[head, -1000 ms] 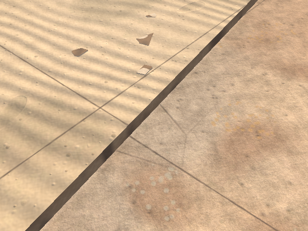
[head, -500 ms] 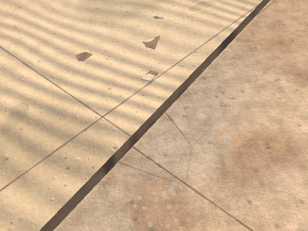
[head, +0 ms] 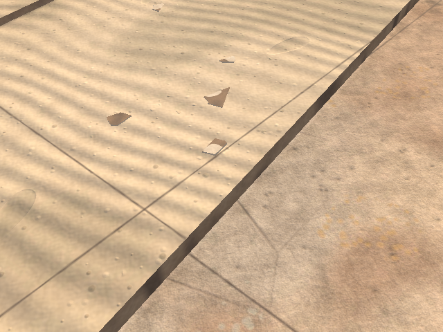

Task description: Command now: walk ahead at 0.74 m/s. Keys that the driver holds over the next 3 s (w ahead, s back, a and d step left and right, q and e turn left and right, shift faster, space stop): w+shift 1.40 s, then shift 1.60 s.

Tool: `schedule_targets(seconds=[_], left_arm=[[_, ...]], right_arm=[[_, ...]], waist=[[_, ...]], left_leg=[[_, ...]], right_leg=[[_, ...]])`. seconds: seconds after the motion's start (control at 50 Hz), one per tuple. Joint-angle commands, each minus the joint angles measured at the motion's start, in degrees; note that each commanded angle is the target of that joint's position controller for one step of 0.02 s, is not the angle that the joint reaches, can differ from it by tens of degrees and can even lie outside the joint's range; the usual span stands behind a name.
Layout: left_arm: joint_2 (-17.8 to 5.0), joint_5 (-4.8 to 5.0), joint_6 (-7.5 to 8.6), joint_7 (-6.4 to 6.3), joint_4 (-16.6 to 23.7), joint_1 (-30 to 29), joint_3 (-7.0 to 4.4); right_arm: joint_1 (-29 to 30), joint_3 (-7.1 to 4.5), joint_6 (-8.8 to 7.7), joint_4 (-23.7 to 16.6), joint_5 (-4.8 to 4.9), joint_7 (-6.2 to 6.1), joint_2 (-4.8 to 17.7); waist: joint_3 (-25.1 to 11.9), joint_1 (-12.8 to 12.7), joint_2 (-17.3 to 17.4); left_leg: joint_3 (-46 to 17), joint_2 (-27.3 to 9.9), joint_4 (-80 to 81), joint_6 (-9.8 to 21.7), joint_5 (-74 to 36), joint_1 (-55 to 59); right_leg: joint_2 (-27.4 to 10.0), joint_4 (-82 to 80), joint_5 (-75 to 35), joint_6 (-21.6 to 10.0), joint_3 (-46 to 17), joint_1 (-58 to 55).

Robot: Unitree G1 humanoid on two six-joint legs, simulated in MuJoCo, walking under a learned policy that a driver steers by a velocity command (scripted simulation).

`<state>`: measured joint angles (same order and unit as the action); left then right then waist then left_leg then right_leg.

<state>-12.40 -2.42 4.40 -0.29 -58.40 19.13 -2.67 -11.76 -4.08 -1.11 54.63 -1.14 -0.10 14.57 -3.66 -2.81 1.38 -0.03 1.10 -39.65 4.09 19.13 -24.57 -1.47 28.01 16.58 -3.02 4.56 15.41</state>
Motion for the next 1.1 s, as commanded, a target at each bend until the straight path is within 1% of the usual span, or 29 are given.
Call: schedule_targets(seconds=[0.02, 0.04, 0.06, 0.12, 0.24, 0.34, 0.38, 0.4, 0.42, 0.44, 0.46, 0.48, 0.5, 0.52, 0.56, 0.6, 0.68, 0.72, 0.78, 0.84, 0.88, 0.9, 0.92, 0.94, 0.96, 0.98, 1.02, 1.06, 1.1], left_arm=[[-11.4, -0.17, -0.30, -0.50, 1.9, 3.8, -2.13], [-11.0, 0.91, 0.58, 0.02, 3.5, 0.1, -2.28], [-9.7, 1.27, 1.33, 0.37, 3.7, 0.4, -2.12], [-5.8, 1.72, 2.73, 0.44, 1.7, 6.9, -1.53], [-5.9, 1.33, 3.11, 0.42, 0.9, 12.5, -2.12], [-6.8, 0.82, 2.87, 0.15, -0.3, 13.7, -2.37], [-8.0, 0.80, 2.32, 0.11, -0.8, 12.2, -2.51], [-9.2, 0.75, 2.12, 0.19, -1.0, 11.6, -2.70], [-10.3, 0.78, 1.81, 0.16, -0.9, 9.7, -2.87], [-10.2, 0.71, 1.66, 0.07, 0.0, 7.5, -2.71], [-1.4, 2.40, 2.11, 1.22, 3.6, 9.4, -0.73], [-3.5, 3.04, 3.60, 1.45, 4.1, 7.6, -1.34], [-5.6, 3.01, 3.60, 1.32, 5.9, 1.5, -2.02], [-5.6, 2.48, 3.80, 1.54, 6.2, -0.7, -1.79], [-2.6, 0.12, 2.48, 2.34, 5.9, 0.3, -1.12], [-1.0, -0.26, 0.72, 3.52, 7.0, -1.1, -0.61], [-2.0, -0.05, -0.34, 4.03, 12.1, -14.0, 0.20], [-1.7, 0.33, -0.01, 4.30, 14.5, -20.0, 0.92], [-1.0, 1.36, 0.42, 4.46, 16.7, -25.9, 1.98], [-4.3, 1.63, 0.27, 3.01, 16.0, -22.1, 1.23], [-8.1, 1.96, 0.16, 1.78, 12.7, -8.7, -0.33], [-9.5, 1.64, -0.27, 0.89, 8.9, 4.2, -1.43], [-12.2, 0.58, -0.64, 0.06, 6.5, 13.3, -2.73], [-16.9, -1.43, -0.54, -0.01, 6.1, 11.7, -3.87], [-14.2, -0.26, -0.82, 1.17, 6.4, 9.0, -4.04], [-9.9, -0.19, -0.50, 1.42, 6.7, 3.5, -3.27], [-3.7, -0.34, 0.58, 1.89, 5.0, 1.8, -1.49], [-2.0, 0.83, 1.80, 1.44, 1.7, 4.3, -0.32], [-1.6, 1.40, 2.86, 1.90, -1.0, 8.0, 0.54]], right_arm=[[11.6, 1.07, -1.71, -10.6, -0.79, 1.91, 0.4], [9.9, 0.22, -2.07, -9.5, -1.27, 2.53, 3.7], [8.2, -0.06, -2.05, -8.4, -1.74, 2.76, 4.1], [9.5, 0.09, -1.05, -8.6, -1.50, 3.58, 2.2], [18.6, 0.26, -0.67, -11.8, -0.63, 3.82, 1.3], [23.3, 0.37, -1.16, -14.6, -0.71, 4.28, 1.8], [20.3, 0.21, -1.30, -14.5, -1.14, 3.92, 2.3], [14.4, -0.32, -1.48, -13.2, -1.22, 3.35, 3.2], [1.6, -1.21, -1.98, -9.4, -1.13, 2.52, 4.5], [-13.2, -2.61, -2.83, -4.8, -1.82, 1.58, 8.0], [-20.2, -4.34, -3.48, -3.5, -3.21, 0.84, 16.4], [-19.3, -3.96, -3.76, -3.3, -2.26, 1.49, 15.5], [-11.8, -3.06, -3.82, -3.0, -2.39, 1.64, 12.2], [-8.3, -2.19, -4.32, -3.5, -1.74, 1.83, 8.2], [-5.1, -0.62, -4.99, -2.7, -0.77, 1.68, 3.8], [-6.9, 0.31, -5.61, -1.2, -0.11, 1.34, 1.4], [-13.4, 0.79, -6.42, 0.7, 0.45, 1.17, 2.1], [-15.3, 1.38, -6.83, 0.9, 0.74, 1.04, 1.3], [-18.6, 1.51, -7.36, 1.9, 1.48, 0.15, 3.8], [-17.4, 0.98, -6.88, 1.7, 0.55, -0.58, 7.8], [-15.3, 0.17, -5.29, 1.6, -0.98, -1.54, 10.2], [-12.5, -0.09, -4.21, 1.1, -1.35, -1.77, 10.0], [-10.6, -0.16, -4.05, 0.4, -1.04, -1.39, 8.8], [-18.1, 2.25, -4.65, -2.0, 0.46, 0.46, -3.5], [-18.2, 1.68, -5.66, -2.5, 2.70, 0.31, 0.8], [-11.2, 1.47, -5.84, -4.5, 2.33, -0.27, 2.5], [-5.9, 2.33, -5.34, -6.3, 0.56, -0.03, -0.2], [-4.3, 3.65, -3.27, -8.7, -1.08, 1.14, -4.7], [3.2, 5.71, -1.76, -13.6, -1.07, 0.81, -8.9]], waist=[[10.5, 1.3, -10.7], [8.2, 3.1, -6.2], [6.2, 3.1, -4.8], [6.5, 1.5, -5.9], [10.2, -1.9, -7.9], [13.6, -3.0, -9.0], [12.6, -0.7, -10.2], [9.1, 2.2, -10.7], [3.0, 8.5, -9.5], [-5.2, 14.9, -6.0], [-13.3, 13.6, 14.3], [-16.4, 12.6, 14.6], [-4.5, 8.7, 8.2], [-0.1, 7.1, 1.0], [3.0, 2.2, 1.4], [5.7, 0.9, 2.7], [12.6, 2.9, 0.6], [14.1, 3.7, -0.2], [14.3, 4.7, 0.2], [8.2, 1.6, 3.9], [-0.3, -5.4, 6.4], [-5.4, -11.5, 7.1], [-9.1, -14.7, 5.2], [-11.9, -3.6, -15.8], [-16.8, -3.6, -13.6], [-5.7, -2.5, -7.7], [2.3, 0.5, 1.8], [4.6, 4.2, 0.2], [7.1, 5.3, -2.1]], left_leg=[[-7.3, -2.9, -19.5, 0.6, -6.8, -33.8], [-6.4, -4.1, -19.1, -0.8, -10.9, -30.7], [-4.1, -4.2, -19.0, -2.4, -12.9, -26.7], [0.3, -5.2, -18.2, -4.1, -16.8, -23.7], [3.3, -5.9, -6.8, -4.0, -18.3, -24.4], [6.2, -5.7, 3.2, -0.2, -13.8, -18.3], [8.7, -3.0, 6.6, 2.4, -7.7, -9.9], [10.4, 0.0, 6.5, 3.6, -5.3, -1.3], [11.4, 2.8, 7.7, 4.6, -5.8, 13.6], [5.7, -1.2, 6.3, 5.7, -2.3, 34.1], [-23.8, -19.5, 16.2, 8.8, 28.7, 49.8], [-46.4, -23.1, 29.7, 8.5, 40.1, 47.4], [-37.5, -21.3, 28.7, 6.3, 31.7, 39.4], [-28.3, -19.6, 27.5, 5.9, 20.1, 30.8], [-17.3, -14.3, 29.5, 4.1, 9.1, 19.3], [-12.8, -12.3, 32.1, 4.3, 4.9, 15.7], [-4.6, -9.5, 36.2, 5.1, -12.9, 15.5], [-0.5, -7.5, 36.9, 4.2, -25.3, 14.5], [2.0, -8.8, 40.7, 2.8, -43.8, 18.8], [3.4, -11.2, 32.1, 1.7, -74.4, 32.5], [3.1, -12.9, 13.9, 1.5, -85.3, 36.5], [3.8, -12.5, -1.5, 2.5, -83.0, 33.9], [4.2, -8.2, -20.7, 2.9, -65.7, 22.7], [1.8, 2.4, -45.4, 1.3, 3.3, -4.4], [-5.8, 3.6, -55.3, 2.8, 5.1, -13.8], [-4.2, -0.3, -56.7, 3.9, -0.4, -19.5], [-3.4, -3.4, -59.0, 4.8, -2.7, -20.7], [-2.8, -4.5, -67.0, 4.6, -1.3, -23.2], [-2.9, -4.3, -83.4, 5.4, 2.6, -39.5]], right_leg=[[-23.9, -25.9, 37.6, -8.4, -41.1, -9.9], [-20.5, -24.3, 29.9, -7.5, -34.6, -10.2], [-16.9, -23.9, 22.5, -6.7, -28.0, -9.7], [-12.8, -25.6, 12.9, -6.6, -18.9, -10.5], [-12.9, -27.9, 4.8, -7.2, -12.7, -18.1], [-14.8, -27.9, -5.9, -7.2, -7.5, -22.4], [-14.6, -22.1, -25.0, -6.5, -3.9, -22.0], [-14.5, -13.8, -42.5, -6.4, -2.2, -21.1], [-12.9, 0.3, -53.2, -5.6, 0.4, -16.6], [-9.6, 18.9, -43.3, -4.8, 0.9, -2.6], [-0.6, 42.4, -3.1, -2.7, -0.5, 18.9], [4.2, 51.8, 10.8, -5.1, -12.2, 25.4], [-0.4, 54.9, 3.6, -6.3, -11.4, 31.1], [-3.7, 51.9, -3.1, -6.0, -9.8, 29.1], [-6.6, 46.7, -7.2, -4.6, -8.7, 22.8], [-7.8, 45.4, -8.6, -3.0, -7.6, 23.3], [-8.1, 35.0, -15.9, -0.8, -2.6, 31.5], [-6.2, 23.0, -21.0, -0.7, 0.2, 27.7], [-2.1, 8.3, -26.9, -2.6, 4.1, 18.7], [3.7, 4.4, -22.1, -4.7, 5.1, 13.0], [6.2, 3.7, -15.6, -6.7, 2.7, 1.3], [5.2, 0.9, -14.9, -8.0, 2.5, -9.8], [0.6, 2.2, -7.8, -9.0, -1.9, -23.0], [-16.8, 3.2, -5.6, -13.9, -28.4, -39.7], [-18.5, -8.7, 9.4, -17.4, -46.7, -41.1], [-16.5, -12.9, 14.0, -15.6, -40.0, -32.6], [-13.1, -14.8, 5.8, -12.3, -29.0, -17.8], [-10.4, -15.8, 7.3, -10.7, -23.6, -6.8], [-11.5, -14.8, 10.8, -10.5, -22.6, -2.7]])
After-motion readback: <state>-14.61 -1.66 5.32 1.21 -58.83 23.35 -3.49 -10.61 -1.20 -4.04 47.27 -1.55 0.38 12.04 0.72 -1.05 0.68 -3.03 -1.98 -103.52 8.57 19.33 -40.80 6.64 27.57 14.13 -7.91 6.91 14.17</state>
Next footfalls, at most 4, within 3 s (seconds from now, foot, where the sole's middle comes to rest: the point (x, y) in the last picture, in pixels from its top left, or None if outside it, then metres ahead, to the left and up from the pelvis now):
0.44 left None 0.38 0.16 -0.77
0.92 right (238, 246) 0.84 0.05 -0.77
1.36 left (204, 149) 1.23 0.19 -0.68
1.74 right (238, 93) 1.59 0.06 -0.68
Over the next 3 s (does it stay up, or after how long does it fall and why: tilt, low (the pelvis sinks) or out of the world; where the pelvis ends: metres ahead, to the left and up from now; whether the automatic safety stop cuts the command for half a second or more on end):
stays up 1.53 0.18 0.09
